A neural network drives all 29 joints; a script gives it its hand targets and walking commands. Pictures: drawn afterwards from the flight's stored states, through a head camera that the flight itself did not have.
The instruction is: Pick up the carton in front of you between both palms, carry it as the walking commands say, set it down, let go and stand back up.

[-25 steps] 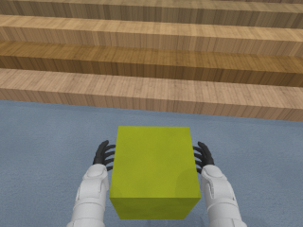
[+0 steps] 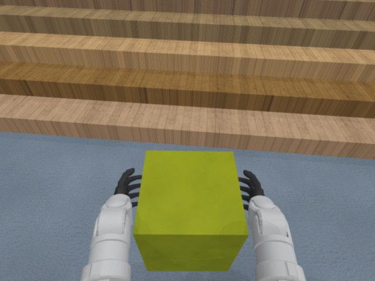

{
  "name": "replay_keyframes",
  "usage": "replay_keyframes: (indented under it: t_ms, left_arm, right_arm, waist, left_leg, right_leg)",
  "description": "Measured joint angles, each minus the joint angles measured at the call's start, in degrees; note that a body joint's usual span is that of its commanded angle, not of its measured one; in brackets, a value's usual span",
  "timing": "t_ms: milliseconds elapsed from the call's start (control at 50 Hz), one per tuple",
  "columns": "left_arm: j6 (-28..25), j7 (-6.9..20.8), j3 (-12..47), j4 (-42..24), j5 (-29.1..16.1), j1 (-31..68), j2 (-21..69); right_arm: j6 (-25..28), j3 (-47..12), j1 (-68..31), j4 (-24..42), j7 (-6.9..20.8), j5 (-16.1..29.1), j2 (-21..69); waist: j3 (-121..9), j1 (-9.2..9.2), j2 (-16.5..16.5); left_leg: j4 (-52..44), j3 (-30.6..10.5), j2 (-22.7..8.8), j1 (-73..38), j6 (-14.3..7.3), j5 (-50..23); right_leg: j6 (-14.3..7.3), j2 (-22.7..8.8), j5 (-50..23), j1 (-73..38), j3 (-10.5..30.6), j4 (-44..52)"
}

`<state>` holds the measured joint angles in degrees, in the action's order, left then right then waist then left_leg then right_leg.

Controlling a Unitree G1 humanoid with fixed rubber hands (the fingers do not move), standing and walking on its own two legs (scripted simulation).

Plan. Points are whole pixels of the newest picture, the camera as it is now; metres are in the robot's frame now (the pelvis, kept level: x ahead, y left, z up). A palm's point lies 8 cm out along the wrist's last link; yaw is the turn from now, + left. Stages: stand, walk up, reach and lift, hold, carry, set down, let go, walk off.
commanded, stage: reach and lift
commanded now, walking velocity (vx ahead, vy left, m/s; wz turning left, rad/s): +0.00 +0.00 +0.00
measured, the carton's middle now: (188, 213) +0.31 +0.00 -0.05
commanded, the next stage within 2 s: hold in 0.62 s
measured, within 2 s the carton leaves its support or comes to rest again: neither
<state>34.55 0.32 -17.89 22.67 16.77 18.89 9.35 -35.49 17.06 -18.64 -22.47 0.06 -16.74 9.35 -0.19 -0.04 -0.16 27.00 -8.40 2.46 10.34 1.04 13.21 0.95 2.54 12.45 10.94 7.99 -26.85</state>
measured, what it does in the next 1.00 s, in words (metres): stands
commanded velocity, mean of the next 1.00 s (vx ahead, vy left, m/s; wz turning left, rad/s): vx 0.00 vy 0.00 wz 0.00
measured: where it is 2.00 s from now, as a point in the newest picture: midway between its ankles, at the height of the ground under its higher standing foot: outside the picture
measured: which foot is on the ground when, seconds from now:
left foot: down 0.00-1.00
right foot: down 0.00-1.00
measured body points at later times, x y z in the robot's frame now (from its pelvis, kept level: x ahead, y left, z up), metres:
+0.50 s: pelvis +0.02 +0.00 +0.01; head -0.01 +0.00 +0.46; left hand +0.32 +0.15 +0.03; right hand +0.32 -0.15 +0.03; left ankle +0.02 +0.13 -0.74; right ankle +0.03 -0.13 -0.74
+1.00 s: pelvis +0.01 +0.00 +0.01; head -0.04 +0.00 +0.45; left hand +0.31 +0.15 +0.05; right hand +0.31 -0.15 +0.05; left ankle +0.02 +0.13 -0.74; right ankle +0.03 -0.13 -0.74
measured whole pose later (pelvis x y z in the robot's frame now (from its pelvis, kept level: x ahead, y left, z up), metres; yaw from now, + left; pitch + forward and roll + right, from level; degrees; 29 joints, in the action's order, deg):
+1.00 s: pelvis +0.01 +0.00 +0.01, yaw +0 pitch -7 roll +0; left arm 43.1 0.3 -13.9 14.5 15.8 16.0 8.9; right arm -44.0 13.2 -15.8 -14.3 0.2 -15.8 8.9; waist 0.5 0.0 -0.1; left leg 21.3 -7.9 2.0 2.8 0.8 11.5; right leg 0.8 2.1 10.8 3.5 7.7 -21.3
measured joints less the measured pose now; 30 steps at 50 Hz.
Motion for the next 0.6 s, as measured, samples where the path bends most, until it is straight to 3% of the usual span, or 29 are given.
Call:
replay_keyframes:
  t_ms: [600]
  left_arm:
    - [4.6,-0.4,5.0,-6.3,-1.4,-4.8,-0.9]
  right_arm:
    - [-4.5,-4.9,4.8,6.3,-0.3,1.5,-0.9]
  waist:
    - [-0.6,0.04,0.0]
  left_leg:
    - [-5.6,0.2,-0.4,-5.8,-0.3,-1.1]
  right_leg:
    - [-0.2,-0.5,-1.0,-5.8,-0.2,5.6]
